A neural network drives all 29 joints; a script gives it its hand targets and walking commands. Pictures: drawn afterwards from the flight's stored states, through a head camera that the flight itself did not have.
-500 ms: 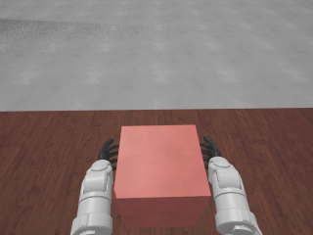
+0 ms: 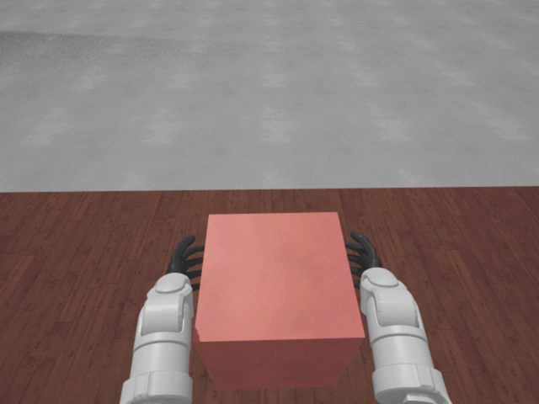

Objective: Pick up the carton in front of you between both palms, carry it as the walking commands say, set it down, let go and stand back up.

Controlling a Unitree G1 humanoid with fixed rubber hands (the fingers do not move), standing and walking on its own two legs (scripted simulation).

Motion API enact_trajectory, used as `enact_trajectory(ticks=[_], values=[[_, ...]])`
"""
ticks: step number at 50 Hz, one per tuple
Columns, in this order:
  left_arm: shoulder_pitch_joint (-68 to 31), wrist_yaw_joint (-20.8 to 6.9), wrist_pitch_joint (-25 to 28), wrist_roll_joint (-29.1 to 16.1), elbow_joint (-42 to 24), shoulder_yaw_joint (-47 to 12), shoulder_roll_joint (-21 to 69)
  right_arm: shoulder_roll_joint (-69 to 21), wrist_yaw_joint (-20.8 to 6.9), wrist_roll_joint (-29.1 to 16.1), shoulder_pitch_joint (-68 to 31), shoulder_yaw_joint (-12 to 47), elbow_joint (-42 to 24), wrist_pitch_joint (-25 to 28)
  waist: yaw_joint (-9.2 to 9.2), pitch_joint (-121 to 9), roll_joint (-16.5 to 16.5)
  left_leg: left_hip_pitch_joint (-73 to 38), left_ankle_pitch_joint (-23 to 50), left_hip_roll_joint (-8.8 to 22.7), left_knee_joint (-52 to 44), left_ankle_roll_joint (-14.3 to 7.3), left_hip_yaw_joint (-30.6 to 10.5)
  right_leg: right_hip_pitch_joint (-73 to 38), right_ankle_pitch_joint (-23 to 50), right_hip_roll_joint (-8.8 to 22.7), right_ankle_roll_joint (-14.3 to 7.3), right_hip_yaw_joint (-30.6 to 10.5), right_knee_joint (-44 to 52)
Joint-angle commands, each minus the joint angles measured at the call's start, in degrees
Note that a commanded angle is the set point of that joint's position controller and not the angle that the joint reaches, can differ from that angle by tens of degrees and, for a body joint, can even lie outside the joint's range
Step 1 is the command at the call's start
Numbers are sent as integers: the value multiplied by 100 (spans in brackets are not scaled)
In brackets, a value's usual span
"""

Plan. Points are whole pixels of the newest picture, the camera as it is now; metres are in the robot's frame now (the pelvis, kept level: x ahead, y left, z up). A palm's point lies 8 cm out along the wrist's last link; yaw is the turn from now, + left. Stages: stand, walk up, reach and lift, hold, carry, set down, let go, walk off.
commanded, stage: reach and lift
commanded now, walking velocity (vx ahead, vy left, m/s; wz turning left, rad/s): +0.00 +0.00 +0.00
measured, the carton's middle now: (274, 304) +0.28 +0.00 -0.04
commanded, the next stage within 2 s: hold in 0.30 s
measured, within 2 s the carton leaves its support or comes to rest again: neither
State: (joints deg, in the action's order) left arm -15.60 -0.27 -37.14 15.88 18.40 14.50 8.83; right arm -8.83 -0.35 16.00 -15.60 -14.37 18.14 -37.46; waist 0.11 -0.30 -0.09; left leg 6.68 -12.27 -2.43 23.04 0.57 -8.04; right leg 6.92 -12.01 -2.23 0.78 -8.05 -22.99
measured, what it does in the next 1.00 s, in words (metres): stands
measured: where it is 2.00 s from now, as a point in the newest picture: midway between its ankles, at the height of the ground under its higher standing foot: (276, 402)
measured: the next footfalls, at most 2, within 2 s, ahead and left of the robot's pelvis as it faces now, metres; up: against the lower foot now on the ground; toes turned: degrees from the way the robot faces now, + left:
left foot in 1.66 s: +0.18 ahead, +0.09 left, +0.00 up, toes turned +8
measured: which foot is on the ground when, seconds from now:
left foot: down 0.00-1.00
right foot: down 0.00-1.00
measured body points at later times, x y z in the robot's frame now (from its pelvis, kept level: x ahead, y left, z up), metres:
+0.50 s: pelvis +0.00 +0.00 +0.00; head -0.05 +0.00 +0.45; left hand +0.30 +0.15 +0.05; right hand +0.30 -0.15 +0.05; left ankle +0.01 +0.13 -0.74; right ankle +0.01 -0.13 -0.74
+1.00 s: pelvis -0.01 +0.00 +0.00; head -0.05 +0.00 +0.45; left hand +0.30 +0.15 +0.04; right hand +0.30 -0.15 +0.04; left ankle +0.01 +0.13 -0.74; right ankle +0.01 -0.13 -0.74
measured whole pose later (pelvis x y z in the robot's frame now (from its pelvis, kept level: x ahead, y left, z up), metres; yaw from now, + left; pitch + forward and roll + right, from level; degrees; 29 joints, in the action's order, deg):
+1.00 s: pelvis -0.01 +0.00 +0.00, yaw +0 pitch -7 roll +0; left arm -16.5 -0.7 -42.8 15.9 14.3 14.3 9.0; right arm -9.0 -0.7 15.9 -16.5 -14.1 14.1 -43.1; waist 0.1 0.9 -0.1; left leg 3.0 -11.3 -2.2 21.4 0.5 -7.5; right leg 3.2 -10.9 -2.1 0.7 -7.7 -21.1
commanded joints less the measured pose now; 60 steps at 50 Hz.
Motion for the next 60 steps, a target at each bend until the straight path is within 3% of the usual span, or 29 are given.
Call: enact_trajectory(ticks=[1,14,20,26,37,58,59,60], values=[[-2596,-1352,83,-1382,-159,-3170,5407,-5380,-1365,-1390,-2592,3178,-182,105,6,-1461,-14,-406,1341,-306,-325,49,379,-513,1307,-341,27,403,282],[-2488,-1346,-103,-1474,-469,-3283,5342,-5329,-1352,-1476,-2488,3293,-479,-78,-12,-1323,-1,-504,1384,-318,-410,46,378,-610,1366,-346,39,380,383],[-2515,-1320,-315,-1670,-961,-3586,5288,-5323,-1298,-1671,-2525,3606,-968,-302,-26,-1501,13,-694,1564,-312,-480,56,359,-817,1608,-339,66,363,458],[-2570,-1328,-502,-1451,-608,-3217,5049,-5118,-1289,-1460,-2526,3219,-607,-486,-4,-788,6,-444,693,-301,-604,20,415,-546,692,-304,30,400,602],[-3080,-1371,-429,-1488,-511,-3251,5243,-5268,-1349,-1508,-3068,3260,-526,-413,-4,-1056,-2,-454,517,-274,-512,9,425,-527,495,-298,13,440,506],[-2753,-1337,-466,-1505,-670,-3269,5194,-5214,-1331,-1531,-2757,3284,-673,-443,-6,-1166,-6,-598,1068,-287,-528,42,401,-691,1043,-320,33,405,516],[-2829,-1335,-486,-1614,-768,-3351,5157,-5162,-1321,-1560,-2868,3344,-697,-458,-50,-1157,30,111,302,683,-53,-93,222,-40,216,694,-61,262,44],[-2819,-1322,-497,-1593,-790,-3354,5132,-5150,-1306,-1545,-2839,3337,-741,-467,-44,-1291,45,233,-919,645,-167,-132,71,129,-998,671,-105,66,199]])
